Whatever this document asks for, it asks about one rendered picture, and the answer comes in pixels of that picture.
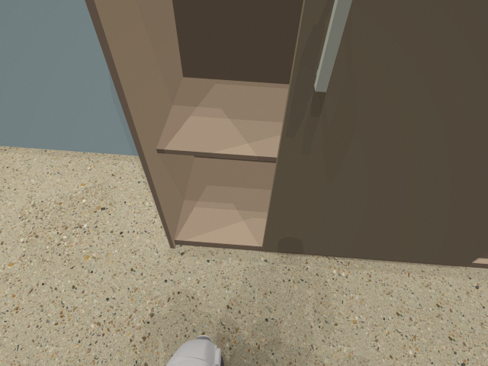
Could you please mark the handle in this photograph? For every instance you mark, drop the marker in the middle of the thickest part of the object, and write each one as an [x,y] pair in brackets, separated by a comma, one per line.
[331,46]

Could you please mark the left robot thigh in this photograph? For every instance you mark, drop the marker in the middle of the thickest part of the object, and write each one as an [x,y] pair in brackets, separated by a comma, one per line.
[196,352]

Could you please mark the robot left shin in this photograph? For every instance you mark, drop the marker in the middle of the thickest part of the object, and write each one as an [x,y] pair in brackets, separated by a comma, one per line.
[203,337]

